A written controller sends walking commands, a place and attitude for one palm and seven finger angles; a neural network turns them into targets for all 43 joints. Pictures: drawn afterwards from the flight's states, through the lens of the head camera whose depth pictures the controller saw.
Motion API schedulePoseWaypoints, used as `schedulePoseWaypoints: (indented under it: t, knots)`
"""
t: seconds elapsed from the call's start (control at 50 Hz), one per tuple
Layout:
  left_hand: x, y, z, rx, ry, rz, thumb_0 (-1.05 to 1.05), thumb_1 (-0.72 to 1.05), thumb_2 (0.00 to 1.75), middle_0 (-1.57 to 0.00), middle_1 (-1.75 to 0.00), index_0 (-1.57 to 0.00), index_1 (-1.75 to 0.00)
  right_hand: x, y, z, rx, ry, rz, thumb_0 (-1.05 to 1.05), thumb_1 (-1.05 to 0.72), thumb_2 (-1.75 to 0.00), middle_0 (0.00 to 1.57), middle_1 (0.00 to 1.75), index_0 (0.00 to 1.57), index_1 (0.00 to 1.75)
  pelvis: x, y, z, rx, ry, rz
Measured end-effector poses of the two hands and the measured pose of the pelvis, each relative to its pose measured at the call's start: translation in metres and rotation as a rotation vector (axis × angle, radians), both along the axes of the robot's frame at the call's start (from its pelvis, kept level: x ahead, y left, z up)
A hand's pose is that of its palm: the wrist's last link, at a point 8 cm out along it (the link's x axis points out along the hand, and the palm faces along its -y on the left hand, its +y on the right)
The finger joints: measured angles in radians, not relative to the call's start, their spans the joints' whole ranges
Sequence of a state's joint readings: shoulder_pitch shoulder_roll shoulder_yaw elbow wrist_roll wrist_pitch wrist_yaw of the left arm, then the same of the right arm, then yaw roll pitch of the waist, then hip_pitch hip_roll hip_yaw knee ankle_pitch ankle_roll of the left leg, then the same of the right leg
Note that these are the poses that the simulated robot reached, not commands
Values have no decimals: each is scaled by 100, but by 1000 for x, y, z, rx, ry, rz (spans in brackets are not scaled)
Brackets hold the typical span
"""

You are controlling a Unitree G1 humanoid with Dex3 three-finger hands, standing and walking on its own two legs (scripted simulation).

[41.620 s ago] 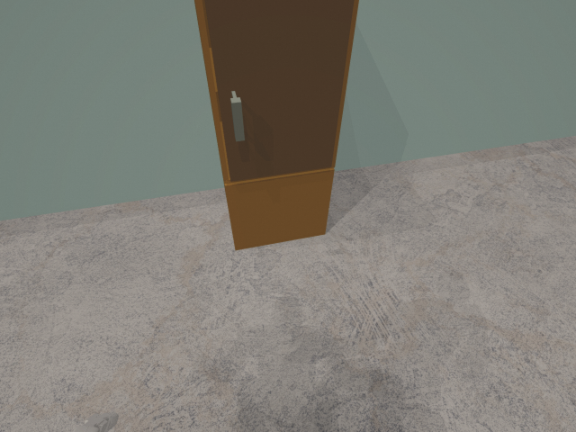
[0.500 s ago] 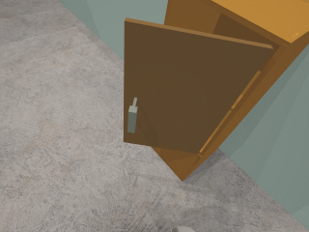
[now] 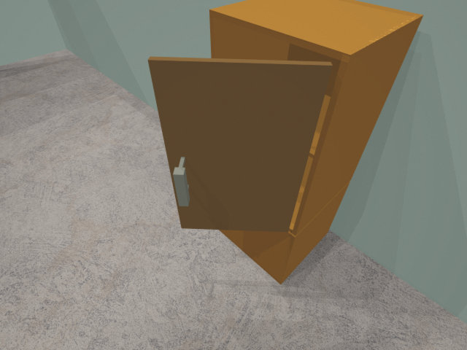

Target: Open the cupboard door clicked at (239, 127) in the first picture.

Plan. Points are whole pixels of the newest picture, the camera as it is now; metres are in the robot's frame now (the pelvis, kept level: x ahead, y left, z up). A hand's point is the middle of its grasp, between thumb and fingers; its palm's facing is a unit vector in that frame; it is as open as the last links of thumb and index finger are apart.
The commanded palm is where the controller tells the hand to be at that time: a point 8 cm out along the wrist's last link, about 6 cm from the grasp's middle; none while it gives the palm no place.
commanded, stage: come to a stop and stand still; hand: left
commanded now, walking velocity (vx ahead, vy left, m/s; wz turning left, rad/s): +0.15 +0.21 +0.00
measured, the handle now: (183, 181) +0.56 +0.16 -0.08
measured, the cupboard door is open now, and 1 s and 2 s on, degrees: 43 43 43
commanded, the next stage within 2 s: look again from close up in 1.00 s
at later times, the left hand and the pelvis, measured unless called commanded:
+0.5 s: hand out of the picture -0.04 +0.14 -0.19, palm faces +0.13 -0.99 -0.08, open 7.4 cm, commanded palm none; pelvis +0.01 +0.02 +0.00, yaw +1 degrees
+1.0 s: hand out of the picture +0.02 +0.22 -0.18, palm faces +0.04 -0.98 -0.20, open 7.4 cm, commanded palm none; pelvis +0.01 +0.04 +0.00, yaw +1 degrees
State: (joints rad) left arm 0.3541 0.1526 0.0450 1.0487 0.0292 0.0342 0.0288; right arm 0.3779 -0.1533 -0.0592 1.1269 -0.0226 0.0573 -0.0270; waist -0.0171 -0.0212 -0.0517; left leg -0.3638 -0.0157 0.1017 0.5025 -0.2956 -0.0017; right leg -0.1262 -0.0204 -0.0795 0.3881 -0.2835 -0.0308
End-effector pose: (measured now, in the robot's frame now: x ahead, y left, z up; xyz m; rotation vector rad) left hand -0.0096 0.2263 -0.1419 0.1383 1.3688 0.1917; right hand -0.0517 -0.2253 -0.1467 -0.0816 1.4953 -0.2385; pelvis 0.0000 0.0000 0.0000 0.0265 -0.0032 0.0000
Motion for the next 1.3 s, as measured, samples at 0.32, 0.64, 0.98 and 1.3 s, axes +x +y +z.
schedulePoseWaypoints:
  t: [0.32,0.64,0.98,1.3]
  knots:
    - [-41,-50,1,-84,62,89,0,91,90,-20,-30,-20,-29,29,9,-7,60,-2,96,0,-91,-90,19,30,20,30,1,-5,1,-22,14,40]
    - [-15,-2,-17,-97,116,44,1,91,90,-19,-30,-20,-29,86,29,7,-58,-112,125,1,-95,-90,20,30,20,30,18,29,-2,-29,2,16]
    - [22,39,-5,-12,31,-10,0,92,90,-19,-30,-19,-29,42,62,-2,30,-30,90,0,-92,-90,20,30,20,30,13,43,0,-20,-4,11]
    - [-11,31,-8,-8,37,-9,1,91,90,-20,-30,-20,-29,41,54,-13,37,-98,128,0,-91,-90,20,30,20,30,-4,44,-9,-32,-7,29]
